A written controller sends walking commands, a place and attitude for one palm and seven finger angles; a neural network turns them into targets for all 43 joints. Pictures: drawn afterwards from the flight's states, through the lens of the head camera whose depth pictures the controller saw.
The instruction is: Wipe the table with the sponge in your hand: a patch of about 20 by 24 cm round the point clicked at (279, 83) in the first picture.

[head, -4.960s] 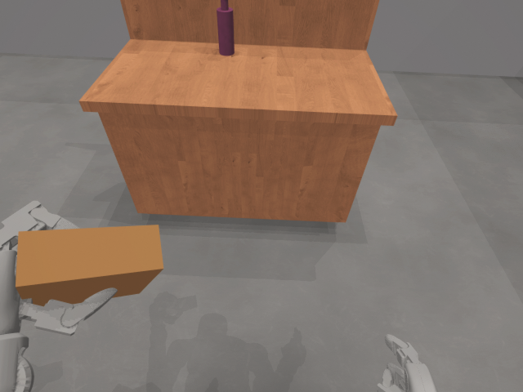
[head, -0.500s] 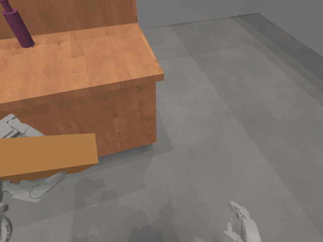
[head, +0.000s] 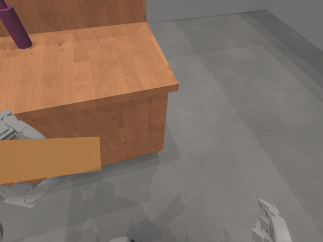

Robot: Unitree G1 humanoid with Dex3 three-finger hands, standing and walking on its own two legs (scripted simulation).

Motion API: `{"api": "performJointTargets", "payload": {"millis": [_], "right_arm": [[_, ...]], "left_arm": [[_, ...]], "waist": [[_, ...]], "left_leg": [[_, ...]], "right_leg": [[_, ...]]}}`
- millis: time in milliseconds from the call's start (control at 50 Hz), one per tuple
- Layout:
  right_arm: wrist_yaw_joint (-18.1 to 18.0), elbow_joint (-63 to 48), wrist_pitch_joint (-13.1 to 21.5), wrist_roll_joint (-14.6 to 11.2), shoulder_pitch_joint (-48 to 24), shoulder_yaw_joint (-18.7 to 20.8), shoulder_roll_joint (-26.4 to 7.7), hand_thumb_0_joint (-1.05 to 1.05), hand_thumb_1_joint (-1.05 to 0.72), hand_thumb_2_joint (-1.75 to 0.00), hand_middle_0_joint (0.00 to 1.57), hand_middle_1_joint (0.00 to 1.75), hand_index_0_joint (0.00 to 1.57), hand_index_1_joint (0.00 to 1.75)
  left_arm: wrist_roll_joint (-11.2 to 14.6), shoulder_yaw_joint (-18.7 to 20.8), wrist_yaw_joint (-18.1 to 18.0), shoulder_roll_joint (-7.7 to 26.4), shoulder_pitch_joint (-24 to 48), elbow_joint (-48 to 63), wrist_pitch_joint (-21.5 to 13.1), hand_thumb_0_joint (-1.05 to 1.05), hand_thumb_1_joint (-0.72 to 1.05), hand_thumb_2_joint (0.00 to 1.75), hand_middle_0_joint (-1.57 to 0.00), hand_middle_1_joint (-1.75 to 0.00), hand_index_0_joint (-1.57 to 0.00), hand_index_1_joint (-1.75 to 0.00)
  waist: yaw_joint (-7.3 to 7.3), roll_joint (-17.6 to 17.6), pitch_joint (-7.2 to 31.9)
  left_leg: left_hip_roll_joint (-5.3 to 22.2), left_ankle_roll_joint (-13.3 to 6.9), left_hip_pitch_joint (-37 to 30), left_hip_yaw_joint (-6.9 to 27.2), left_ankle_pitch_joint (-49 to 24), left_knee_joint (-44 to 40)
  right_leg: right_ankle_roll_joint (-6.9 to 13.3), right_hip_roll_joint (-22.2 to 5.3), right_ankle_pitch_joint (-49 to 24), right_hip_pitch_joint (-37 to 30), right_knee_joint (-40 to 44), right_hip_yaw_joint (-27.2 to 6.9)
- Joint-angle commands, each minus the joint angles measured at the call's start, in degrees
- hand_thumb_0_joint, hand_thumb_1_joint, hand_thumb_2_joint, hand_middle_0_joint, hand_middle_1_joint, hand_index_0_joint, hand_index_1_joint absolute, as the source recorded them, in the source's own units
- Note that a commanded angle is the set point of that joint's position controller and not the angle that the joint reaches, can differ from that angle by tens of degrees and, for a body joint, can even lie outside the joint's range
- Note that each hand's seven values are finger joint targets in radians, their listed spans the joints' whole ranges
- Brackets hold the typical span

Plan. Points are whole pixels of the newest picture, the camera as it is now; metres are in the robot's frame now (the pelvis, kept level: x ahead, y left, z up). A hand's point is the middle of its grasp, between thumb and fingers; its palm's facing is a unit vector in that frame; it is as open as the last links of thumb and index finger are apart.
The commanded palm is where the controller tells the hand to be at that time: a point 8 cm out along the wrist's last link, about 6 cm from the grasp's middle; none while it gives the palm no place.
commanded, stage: take the last steps up to it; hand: left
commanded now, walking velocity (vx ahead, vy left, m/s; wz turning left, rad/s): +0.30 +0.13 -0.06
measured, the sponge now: (61, 157) +0.23 +0.19 +0.17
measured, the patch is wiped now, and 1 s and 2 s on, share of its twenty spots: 0.00 0.00 0.00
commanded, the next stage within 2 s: come to a stop and stand still in 1.24 s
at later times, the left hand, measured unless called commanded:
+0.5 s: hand (38, 110) +0.31 +0.25 +0.19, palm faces +0.42 -0.78 -0.46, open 9.4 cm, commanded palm +0.25 +0.29 +0.19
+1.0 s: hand (43, 74) +0.41 +0.29 +0.18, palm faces +0.37 -0.83 -0.41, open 9.4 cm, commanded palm +0.35 +0.33 +0.19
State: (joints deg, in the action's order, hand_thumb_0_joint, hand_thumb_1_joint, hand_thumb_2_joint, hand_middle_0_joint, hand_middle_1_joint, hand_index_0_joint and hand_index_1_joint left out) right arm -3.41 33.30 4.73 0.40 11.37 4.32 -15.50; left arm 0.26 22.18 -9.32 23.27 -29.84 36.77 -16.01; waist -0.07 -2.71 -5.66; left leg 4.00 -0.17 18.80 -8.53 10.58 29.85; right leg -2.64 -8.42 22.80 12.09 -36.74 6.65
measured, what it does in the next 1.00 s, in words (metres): walks ahead: right foot, then left foot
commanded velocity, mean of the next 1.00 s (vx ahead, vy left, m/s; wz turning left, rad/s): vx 0.26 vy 0.11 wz -0.01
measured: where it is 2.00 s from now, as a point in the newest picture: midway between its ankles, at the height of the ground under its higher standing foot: (145, 240)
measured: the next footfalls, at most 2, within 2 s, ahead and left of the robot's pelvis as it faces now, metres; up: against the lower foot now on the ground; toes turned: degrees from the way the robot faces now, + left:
right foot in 0.38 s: +0.13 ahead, -0.06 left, +0.00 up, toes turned -11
left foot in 0.82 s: +0.25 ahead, +0.19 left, +0.00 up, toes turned +6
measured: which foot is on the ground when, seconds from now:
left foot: down 0.00-0.40, up 0.42-0.80, down 0.82-1.00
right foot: down 0.00-0.00, up 0.02-0.36, down 0.38-0.82, up 0.84-1.00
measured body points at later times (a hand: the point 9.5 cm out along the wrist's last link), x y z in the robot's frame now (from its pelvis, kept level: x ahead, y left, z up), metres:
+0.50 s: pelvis +0.08 +0.01 +0.01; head +0.10 -0.02 +0.45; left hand +0.28 +0.29 +0.21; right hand +0.23 -0.21 -0.12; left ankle +0.04 +0.14 -0.65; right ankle +0.09 -0.06 -0.73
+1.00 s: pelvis +0.17 +0.06 +0.00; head +0.20 +0.06 +0.45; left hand +0.39 +0.34 +0.20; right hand +0.33 -0.15 -0.09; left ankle +0.21 +0.18 -0.73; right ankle +0.15 -0.03 -0.68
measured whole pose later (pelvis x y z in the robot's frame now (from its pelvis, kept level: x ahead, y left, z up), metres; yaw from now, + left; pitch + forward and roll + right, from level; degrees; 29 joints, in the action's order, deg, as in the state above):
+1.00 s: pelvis +0.17 +0.06 +0.00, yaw -3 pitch -1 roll +2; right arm -2.4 34.9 5.2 -0.3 11.5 -0.9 -7.1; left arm 1.1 21.7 -8.7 21.1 -23.7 26.3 -12.1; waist 0.3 -1.8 -3.1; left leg 2.8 -0.6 16.4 -8.6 13.9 31.2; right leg -1.5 -4.3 26.1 24.9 -57.7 5.2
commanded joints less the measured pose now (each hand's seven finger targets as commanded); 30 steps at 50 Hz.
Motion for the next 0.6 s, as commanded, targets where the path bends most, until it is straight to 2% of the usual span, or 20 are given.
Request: {"api": "performJointTargets", "payload": {"millis": [0,20,40,80,120,180,220,240,320,340,360,380,400,420,440,460,480,520,560,580], "right_arm": [[0.37,-8.09,2.56,-1.02,-1.77,1.25,-3.6,0.0,-0.9,-0.9,0.2,0.3,0.2,0.3],[-0.07,-6.63,2.97,-0.59,-3.19,0.61,-3.22,0.0,-0.9,-0.9,0.2,0.3,0.2,0.3],[0.15,-5.86,3.02,-1.01,-2.93,0.68,-3.01,0.0,-0.9,-0.9,0.2,0.3,0.2,0.3],[0.69,-5.08,3.33,-1.58,-2.79,0.54,-2.76,0.0,-0.9,-0.9,0.2,0.3,0.2,0.3],[1.03,-5.48,4.15,-1.47,-3.44,-0.08,-2.5,0.0,-0.9,-0.9,0.2,0.3,0.2,0.3],[1.03,-5.43,5.39,-0.95,-3.65,-1.1,-1.93,0.0,-0.9,-0.9,0.2,0.3,0.2,0.3],[0.46,-5.36,5.64,-0.6,-3.31,-1.59,-1.91,0.0,-0.9,-0.9,0.2,0.3,0.2,0.3],[0.2,-4.97,5.52,-0.42,-2.92,-1.69,-1.76,0.0,-0.9,-0.9,0.2,0.3,0.2,0.3],[-0.53,-4.58,4.42,-0.35,-3.29,-1.9,-1.69,0.0,-0.9,-0.9,0.2,0.3,0.2,0.3],[-0.75,-4.17,3.89,-0.52,-3.71,-1.84,-1.82,0.0,-0.9,-0.9,0.2,0.3,0.2,0.3],[-0.61,-4.0,3.3,-0.59,-2.97,-1.71,-1.19,0.0,-0.9,-0.9,0.2,0.3,0.2,0.3],[-0.14,-4.86,2.91,-0.62,-3.71,-1.89,-0.45,0.0,-0.9,-0.9,0.2,0.3,0.2,0.3],[0.4,-5.0,3.15,-0.52,-4.92,-1.73,-1.66,0.0,-0.9,-0.9,0.2,0.3,0.2,0.3],[1.3,-4.14,3.05,-0.95,-4.57,-0.7,-2.59,0.0,-0.9,-0.9,0.2,0.3,0.2,0.3],[1.24,-3.58,2.96,-0.84,-3.99,-1.16,-2.11,0.0,-0.9,-0.9,0.2,0.3,0.2,0.3],[1.21,-3.2,2.37,-0.56,-4.4,-1.84,-1.74,0.0,-0.9,-0.9,0.2,0.3,0.2,0.3],[1.32,-3.09,1.82,-0.52,-4.96,-2.25,-1.42,0.0,-0.9,-0.9,0.2,0.3,0.2,0.3],[1.1,-3.74,1.32,-0.49,-6.03,-2.12,-1.56,0.0,-0.9,-0.9,0.2,0.3,0.2,0.3],[1.19,-4.78,1.36,-0.21,-4.57,-1.47,-1.84,0.0,-0.9,-0.9,0.2,0.3,0.2,0.3],[1.16,-5.52,1.54,-0.19,-4.56,-1.27,-1.55,0.0,-0.9,-0.9,0.2,0.3,0.2,0.3]], "left_arm": [[0.45,8.24,-2.02,9.53,6.0,4.75,-3.46,0.0,0.1,1.3,-1.2,-1.6,-1.2,-1.6],[1.05,9.29,-1.36,10.91,5.35,0.87,-3.16,0.0,0.1,1.3,-1.2,-1.6,-1.2,-1.6],[1.02,7.73,-0.87,9.27,6.85,1.97,-2.8,0.0,0.1,1.3,-1.2,-1.6,-1.2,-1.6],[1.13,5.71,-0.05,6.83,6.53,4.87,-2.71,0.0,0.1,1.3,-1.2,-1.6,-1.2,-1.6],[1.0,4.34,0.33,6.39,6.34,9.51,-2.6,0.0,0.1,1.3,-1.2,-1.6,-1.2,-1.6],[1.0,3.79,0.29,6.55,5.23,10.87,-1.81,0.0,0.1,1.3,-1.2,-1.6,-1.2,-1.6],[0.93,6.2,-0.15,9.19,5.82,10.75,-1.17,0.0,0.1,1.3,-1.2,-1.6,-1.2,-1.6],[1.02,6.29,-0.23,8.66,5.06,8.58,-0.83,0.0,0.1,1.3,-1.2,-1.6,-1.2,-1.6],[1.07,7.31,-0.61,8.43,6.44,1.84,0.51,0.0,0.1,1.3,-1.2,-1.6,-1.2,-1.6],[0.93,7.21,-0.57,8.61,6.91,-0.36,0.64,0.0,0.1,1.3,-1.2,-1.6,-1.2,-1.6],[0.57,7.27,-0.52,8.96,7.01,-2.48,0.7,0.0,0.1,1.3,-1.2,-1.6,-1.2,-1.6],[0.53,7.19,-0.43,9.39,7.63,-3.91,0.97,0.0,0.1,1.3,-1.2,-1.6,-1.2,-1.6],[1.38,7.04,-0.42,9.29,10.08,-4.35,0.93,0.0,0.1,1.3,-1.2,-1.6,-1.2,-1.6],[1.55,4.52,0.16,7.26,13.36,-3.25,0.61,0.0,0.1,1.3,-1.2,-1.6,-1.2,-1.6],[1.74,5.3,0.35,7.56,10.51,-5.13,0.06,0.0,0.1,1.3,-1.2,-1.6,-1.2,-1.6],[1.3,4.74,0.53,7.13,8.63,-4.24,-0.68,0.0,0.1,1.3,-1.2,-1.6,-1.2,-1.6],[0.75,4.32,0.52,7.19,7.74,-2.91,-1.3,0.0,0.1,1.3,-1.2,-1.6,-1.2,-1.6],[0.3,4.61,0.29,8.8,10.55,2.02,-2.53,0.0,0.1,1.3,-1.2,-1.6,-1.2,-1.6],[0.44,5.58,-0.18,9.27,8.01,3.91,-3.06,0.0,0.1,1.3,-1.2,-1.6,-1.2,-1.6],[0.53,6.98,-0.52,10.26,6.24,5.12,-3.12,0.0,0.1,1.3,-1.2,-1.6,-1.2,-1.6]], "waist": [[1.11,17.68,13.29],[0.69,17.04,12.27],[1.08,15.38,11.15],[0.53,14.51,10.18],[0.04,16.14,10.49],[0.03,16.2,11.07],[0.09,15.14,11.97],[0.2,14.09,11.62],[-0.18,9.52,12.74],[-0.46,7.06,12.6],[-0.32,-2.13,13.44],[-0.35,-14.87,12.6],[-0.74,-14.5,10.3],[0.33,-12.83,9.18],[0.44,-7.47,6.82],[0.25,-2.06,6.05],[0.12,-0.43,6.51],[0.38,-0.7,7.66],[0.56,-2.05,9.23],[-0.16,-2.7,9.87]], "left_leg": [[19.32,-12.66,-19.0,28.1,-13.6,-11.7],[19.98,-13.79,-15.95,27.84,-9.45,-11.88],[18.68,-14.03,-15.09,24.78,-7.65,-11.38],[14.77,-12.36,-11.92,16.6,-4.21,-11.65],[12.22,-10.62,-9.21,11.73,-3.68,-12.62],[12.02,-9.73,-8.16,10.07,-5.2,-13.86],[12.46,-9.22,-8.95,9.61,-5.47,-13.6],[12.69,-9.02,-8.93,9.9,-5.62,-13.32],[11.49,-6.48,-6.96,8.01,1.27,-6.84],[10.18,-5.59,-2.91,6.98,3.25,-1.49],[5.99,-4.11,3.35,3.73,6.21,10.28],[-1.97,-0.9,16.61,0.06,17.19,25.51],[-1.88,0.58,22.39,6.44,19.5,37.07],[-1.27,0.94,22.58,10.53,16.09,42.21],[0.27,1.43,23.65,11.07,12.9,43.64],[1.12,1.96,23.67,10.41,10.29,43.56],[1.37,2.07,23.45,9.44,8.84,42.5],[1.46,2.05,20.89,7.65,7.08,37.46],[2.08,1.85,17.25,5.66,4.18,27.83],[1.73,1.64,15.19,4.17,3.99,22.47]], "right_leg": [[2.83,6.59,15.81,21.18,-33.87,-2.82],[2.16,3.81,13.36,23.55,-36.12,-4.14],[1.61,2.33,10.37,25.43,-36.39,-4.43],[1.12,1.68,4.82,25.17,-33.65,-3.43],[0.97,2.19,0.66,21.73,-28.93,-1.67],[0.75,3.18,-0.91,16.37,-18.55,0.32],[0.7,4.21,-1.02,13.18,-12.35,1.74],[0.67,4.75,-0.58,11.89,-9.58,2.3],[1.55,6.72,-2.51,1.86,5.32,3.85],[2.37,5.36,-5.35,-3.3,10.51,1.48],[5.88,-1.32,-4.93,-8.64,15.33,-9.96],[11.99,-13.73,-9.16,-14.69,20.38,-32.38],[14.95,-19.99,-9.94,-13.45,22.92,-38.83],[13.49,-17.75,-7.64,-10.84,23.53,-36.98],[13.83,-16.7,-10.5,-9.81,22.52,-31.8],[12.66,-14.03,-18.34,-8.93,20.76,-23.96],[11.56,-12.3,-25.9,-8.75,19.35,-17.39],[10.23,-10.51,-34.51,-8.14,18.41,-10.34],[10.15,-9.78,-37.16,-8.67,17.96,-7.12],[10.32,-9.21,-38.42,-9.51,17.38,-7.26]]}}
